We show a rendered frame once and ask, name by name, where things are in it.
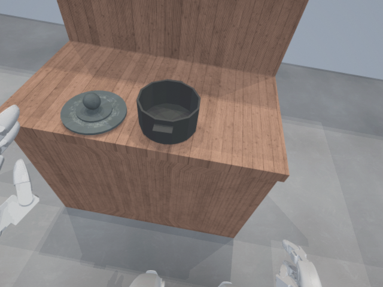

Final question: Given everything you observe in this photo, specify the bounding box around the right robot hand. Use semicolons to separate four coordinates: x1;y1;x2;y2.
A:
276;240;322;287

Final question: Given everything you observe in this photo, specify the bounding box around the knob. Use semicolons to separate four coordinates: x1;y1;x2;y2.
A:
83;93;101;109

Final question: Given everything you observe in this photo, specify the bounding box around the robot left shin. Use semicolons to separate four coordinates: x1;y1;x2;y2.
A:
146;270;158;275

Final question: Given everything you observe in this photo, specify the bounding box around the lid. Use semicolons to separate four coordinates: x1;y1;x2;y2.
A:
60;90;127;135

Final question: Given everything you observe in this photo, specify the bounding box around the left robot thigh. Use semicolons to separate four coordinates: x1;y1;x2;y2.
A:
130;273;165;287

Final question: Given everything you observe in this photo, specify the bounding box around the table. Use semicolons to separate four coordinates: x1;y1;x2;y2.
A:
0;0;309;238

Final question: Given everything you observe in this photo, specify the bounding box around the left robot hand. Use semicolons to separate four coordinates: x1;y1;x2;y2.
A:
0;105;39;236

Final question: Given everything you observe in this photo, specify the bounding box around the pot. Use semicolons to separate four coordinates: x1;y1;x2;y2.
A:
136;79;200;145

